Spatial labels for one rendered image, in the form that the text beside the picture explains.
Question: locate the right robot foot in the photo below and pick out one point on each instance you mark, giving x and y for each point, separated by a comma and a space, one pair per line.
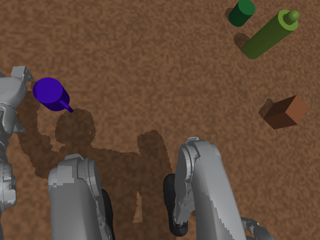
169, 200

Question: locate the left robot hand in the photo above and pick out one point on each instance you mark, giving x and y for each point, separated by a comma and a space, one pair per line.
13, 90

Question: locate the left robot foot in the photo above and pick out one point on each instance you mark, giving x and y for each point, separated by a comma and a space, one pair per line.
108, 213

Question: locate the left robot arm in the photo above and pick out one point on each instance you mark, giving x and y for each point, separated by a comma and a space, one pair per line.
8, 189

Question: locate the right robot hand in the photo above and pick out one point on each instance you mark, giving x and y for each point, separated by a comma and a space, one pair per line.
260, 233

